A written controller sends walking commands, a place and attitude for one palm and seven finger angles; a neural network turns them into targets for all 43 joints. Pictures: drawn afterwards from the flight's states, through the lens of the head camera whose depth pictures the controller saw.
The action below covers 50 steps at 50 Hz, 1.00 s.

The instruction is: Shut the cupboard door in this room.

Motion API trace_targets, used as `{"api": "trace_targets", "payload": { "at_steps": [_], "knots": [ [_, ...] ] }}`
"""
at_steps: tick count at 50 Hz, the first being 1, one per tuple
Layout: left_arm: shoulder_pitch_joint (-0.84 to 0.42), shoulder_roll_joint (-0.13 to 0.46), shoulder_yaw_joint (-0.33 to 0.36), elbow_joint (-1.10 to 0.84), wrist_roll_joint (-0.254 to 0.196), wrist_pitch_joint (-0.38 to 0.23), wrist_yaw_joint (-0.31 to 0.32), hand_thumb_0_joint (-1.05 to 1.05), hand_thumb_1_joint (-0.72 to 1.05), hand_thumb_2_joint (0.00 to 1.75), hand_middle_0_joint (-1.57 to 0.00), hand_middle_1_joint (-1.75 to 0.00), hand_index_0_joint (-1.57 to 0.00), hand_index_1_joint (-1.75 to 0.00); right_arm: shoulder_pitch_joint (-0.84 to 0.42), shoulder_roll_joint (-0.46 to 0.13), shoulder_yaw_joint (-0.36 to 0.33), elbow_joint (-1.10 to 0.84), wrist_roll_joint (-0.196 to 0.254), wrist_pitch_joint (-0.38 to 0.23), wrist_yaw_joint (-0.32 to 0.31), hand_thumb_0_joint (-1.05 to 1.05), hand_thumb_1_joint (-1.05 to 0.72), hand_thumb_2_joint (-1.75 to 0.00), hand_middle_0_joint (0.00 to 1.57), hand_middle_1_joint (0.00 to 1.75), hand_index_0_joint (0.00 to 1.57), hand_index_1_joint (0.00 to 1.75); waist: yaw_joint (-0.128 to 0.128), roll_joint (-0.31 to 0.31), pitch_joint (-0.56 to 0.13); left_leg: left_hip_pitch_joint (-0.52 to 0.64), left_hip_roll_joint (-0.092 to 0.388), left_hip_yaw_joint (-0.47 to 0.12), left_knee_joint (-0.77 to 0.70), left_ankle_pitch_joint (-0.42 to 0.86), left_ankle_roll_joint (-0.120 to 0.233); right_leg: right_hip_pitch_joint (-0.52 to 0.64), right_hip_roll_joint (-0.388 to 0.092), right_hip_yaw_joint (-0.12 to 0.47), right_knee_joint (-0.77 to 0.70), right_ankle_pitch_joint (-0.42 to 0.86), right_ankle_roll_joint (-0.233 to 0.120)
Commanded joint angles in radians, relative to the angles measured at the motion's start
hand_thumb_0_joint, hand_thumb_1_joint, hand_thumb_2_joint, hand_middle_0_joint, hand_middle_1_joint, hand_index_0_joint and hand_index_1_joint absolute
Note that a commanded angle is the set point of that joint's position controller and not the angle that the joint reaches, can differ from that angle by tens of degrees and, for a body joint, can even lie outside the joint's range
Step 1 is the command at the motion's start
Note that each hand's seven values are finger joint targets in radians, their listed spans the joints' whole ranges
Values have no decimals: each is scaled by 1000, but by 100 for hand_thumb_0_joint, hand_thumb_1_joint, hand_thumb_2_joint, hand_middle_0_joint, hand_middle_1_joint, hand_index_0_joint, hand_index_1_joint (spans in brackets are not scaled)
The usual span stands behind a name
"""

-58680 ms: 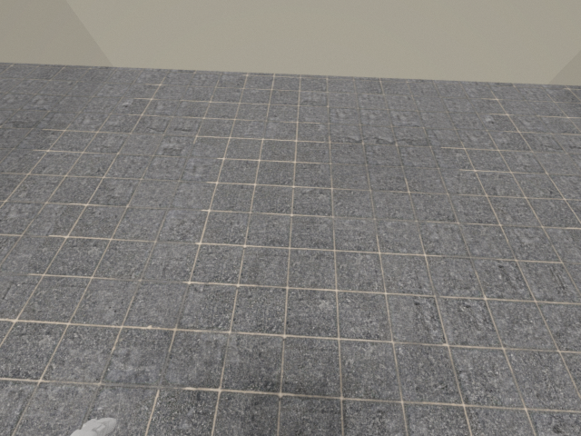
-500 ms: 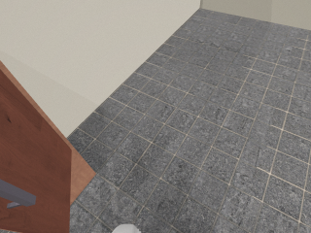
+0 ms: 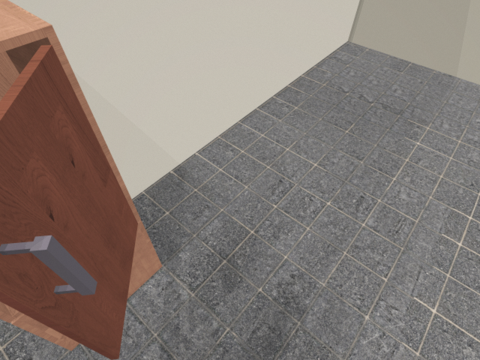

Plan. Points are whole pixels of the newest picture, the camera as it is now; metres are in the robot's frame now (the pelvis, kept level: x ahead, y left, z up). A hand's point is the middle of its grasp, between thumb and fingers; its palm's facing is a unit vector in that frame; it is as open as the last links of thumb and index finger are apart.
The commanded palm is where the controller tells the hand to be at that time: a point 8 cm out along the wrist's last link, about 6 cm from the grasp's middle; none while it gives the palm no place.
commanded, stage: stand and wait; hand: left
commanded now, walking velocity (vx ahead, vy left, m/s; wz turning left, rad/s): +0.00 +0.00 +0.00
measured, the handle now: (54, 270) +0.22 +0.29 +0.06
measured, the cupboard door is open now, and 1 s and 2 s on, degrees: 46 46 46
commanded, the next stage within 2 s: turn or walk to find it in 0.04 s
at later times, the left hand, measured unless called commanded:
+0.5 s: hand out of the picture +0.00 +0.22 -0.18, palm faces +0.22 -0.95 -0.21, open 7.3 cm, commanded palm none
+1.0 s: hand out of the picture -0.01 +0.18 -0.14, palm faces +0.45 -0.85 -0.27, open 7.3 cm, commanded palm none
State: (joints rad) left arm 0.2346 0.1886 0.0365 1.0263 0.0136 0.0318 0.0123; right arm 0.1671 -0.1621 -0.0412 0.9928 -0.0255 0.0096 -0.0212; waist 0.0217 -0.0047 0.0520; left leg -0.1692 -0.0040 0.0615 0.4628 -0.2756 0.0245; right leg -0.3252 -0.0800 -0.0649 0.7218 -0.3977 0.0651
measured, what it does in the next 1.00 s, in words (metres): steps on the spot, turning left: right foot, then left foot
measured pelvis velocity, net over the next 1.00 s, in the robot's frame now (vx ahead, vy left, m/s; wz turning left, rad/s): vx -0.01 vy -0.03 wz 0.47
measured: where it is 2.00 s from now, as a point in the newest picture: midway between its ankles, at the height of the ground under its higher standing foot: outside the picture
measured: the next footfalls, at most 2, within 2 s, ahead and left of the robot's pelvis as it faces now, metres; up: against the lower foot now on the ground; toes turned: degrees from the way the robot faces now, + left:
right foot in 0.04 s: +0.05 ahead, -0.13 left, +0.00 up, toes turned -6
left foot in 0.38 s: +0.01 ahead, +0.12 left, +0.00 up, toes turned +12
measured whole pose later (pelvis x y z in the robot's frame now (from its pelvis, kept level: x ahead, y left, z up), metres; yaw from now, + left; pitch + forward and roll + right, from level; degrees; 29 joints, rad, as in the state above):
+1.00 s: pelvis -0.01 -0.03 +0.00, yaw +27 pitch +1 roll +2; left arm 0.20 0.15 0.04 0.90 0.02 0.00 0.01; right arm 0.18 -0.26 -0.10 0.95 -0.03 0.08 0.02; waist -0.02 0.05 0.08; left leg -0.50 0.00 -0.02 1.12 -0.39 -0.07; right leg -0.21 -0.09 -0.18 0.51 -0.31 -0.02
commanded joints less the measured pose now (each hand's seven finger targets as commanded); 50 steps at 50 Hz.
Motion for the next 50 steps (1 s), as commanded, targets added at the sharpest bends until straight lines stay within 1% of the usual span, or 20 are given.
{"api": "trace_targets", "payload": {
  "at_steps": [1,3,4,6,11,15,17,18,19,20,22,26,33,37,38,39,40,41,44,50],
  "knots": [
    [101,75,5,-7,3,-40,15,0,90,90,-20,-30,-20,-30,60,-120,-25,-3,15,-18,-3,0,-90,-90,20,30,20,30,8,60,-48,-54,171,-132,-16,275,30,194,-20,15,-338,261,-15],
    [69,154,11,-11,7,-52,19,0,90,90,-20,-30,-20,-30,88,-57,-10,-14,24,-13,6,0,-90,-90,20,30,20,30,-29,-126,-34,-120,37,-36,65,-31,-43,183,-233,193,-380,426,-112],
    [69,178,28,-17,4,-56,17,0,90,90,-20,-30,-20,-30,76,-66,-15,-14,18,6,2,0,-90,-90,20,30,20,30,-10,-299,-35,-117,17,-29,162,-187,-53,129,-271,256,-446,372,-174],
    [43,146,35,-19,10,-44,22,0,90,90,-20,-30,-20,-30,47,-87,-26,-12,12,19,2,0,-90,-90,20,30,20,30,0,-238,31,-179,24,-66,356,-251,-46,98,-289,238,-459,382,-229],
    [39,171,62,-49,14,-39,24,0,90,90,-20,-30,-20,-30,35,-64,-23,-14,23,18,16,0,-90,-90,20,30,20,30,20,-153,-40,-219,31,-37,368,-245,-65,217,-274,81,-376,554,-213],
    [22,196,74,-68,12,-33,21,0,90,90,-20,-30,-20,-30,72,-60,-24,-19,18,14,22,0,-90,-90,20,30,20,30,1,-164,-70,-137,23,14,181,-131,-72,186,-269,32,-320,461,-173],
    [-4,185,74,-83,3,-23,19,0,90,90,-20,-30,-20,-30,129,-84,-30,-16,15,9,26,0,-90,-90,20,30,20,30,-36,-117,-79,6,34,10,4,23,-62,71,-246,-22,-229,313,-108],
    [2,149,70,-103,-4,-13,15,0,90,90,-20,-30,-20,-30,151,-138,-43,-21,10,2,26,0,-90,-90,20,30,20,30,-47,53,-83,70,140,-147,-99,69,-17,-49,-168,-80,-91,151,-53],
    [-16,86,55,-143,-8,-6,7,0,90,90,-20,-30,-20,-30,187,-240,-68,-38,1,0,21,0,-90,-90,20,30,20,30,-69,335,-62,84,371,-471,-195,219,104,-230,-28,-123,121,-173,18],
    [-86,96,47,-155,3,0,11,0,90,90,-20,-30,-20,-30,195,-262,-77,-28,1,5,14,0,-90,-90,20,30,20,30,-98,281,-60,1,421,-526,-239,108,177,-222,-29,-21,274,-231,-1],
    [-117,98,57,-143,5,-2,0,0,90,90,-20,-30,-20,-30,114,-216,-64,-46,-2,1,1,0,-90,-90,20,30,20,30,-58,211,-11,-75,326,-434,-236,-4,155,-249,-34,46,371,-100,-8],
    [-77,90,53,-124,2,-4,-8,0,90,90,-20,-30,-20,-30,84,-192,-50,-67,1,-11,-4,0,-90,-90,20,30,20,30,-35,119,-32,-16,238,-312,-188,196,125,-221,-11,34,303,-14,5],
    [-113,80,44,-172,-7,-10,-1,0,90,90,-20,-30,-20,-30,102,-218,-69,-85,-3,3,3,0,-90,-90,20,30,20,30,-59,172,-85,34,224,-366,-103,389,142,-125,39,18,84,-55,12],
    [-19,99,47,-165,-13,-24,6,0,90,90,-20,-30,-20,-30,47,-215,-74,-117,3,9,10,0,-90,-90,20,30,20,30,-10,155,-131,-72,172,-385,-4,414,100,109,62,3,-231,111,0],
    [22,131,53,-160,-8,-34,11,0,90,90,-20,-30,-20,-30,43,-191,-73,-127,11,8,15,0,-90,-90,20,30,20,30,11,69,-149,-166,125,-355,69,296,51,244,9,44,-370,211,-12],
    [52,216,70,-159,9,-44,20,0,90,90,-20,-30,-20,-30,46,-133,-64,-148,20,7,23,0,-90,-90,20,30,20,30,20,-172,-151,-377,-5,-201,256,-4,-28,384,-237,274,-433,276,-90],
    [41,260,73,-177,10,-40,20,0,90,90,-20,-30,-20,-30,18,-135,-68,-173,13,11,24,0,-90,-90,20,30,20,30,24,-253,-89,-426,-62,-120,470,-319,-61,266,-417,385,-443,368,-202],
    [24,217,79,-178,1,-44,28,0,90,90,-20,-30,-20,-30,23,-168,-76,-156,2,33,21,0,-90,-90,20,30,20,30,14,-258,-85,-409,-20,-172,623,-303,-59,185,-403,374,-451,377,-221],
    [-77,152,57,-210,3,-49,22,0,90,90,-20,-30,-20,-30,40,-145,-69,-109,2,42,39,0,-90,-90,20,30,20,30,-41,-141,-14,-425,23,-135,775,-127,-86,152,-256,124,-394,448,-179],
    [47,186,64,-176,9,-52,17,0,90,90,-20,-30,-20,-30,-54,-126,-49,-127,9,44,46,0,-90,-90,20,30,20,30,11,-168,-49,-386,31,-50,561,-144,-110,269,-257,17,-355,643,-180]
  ]
}}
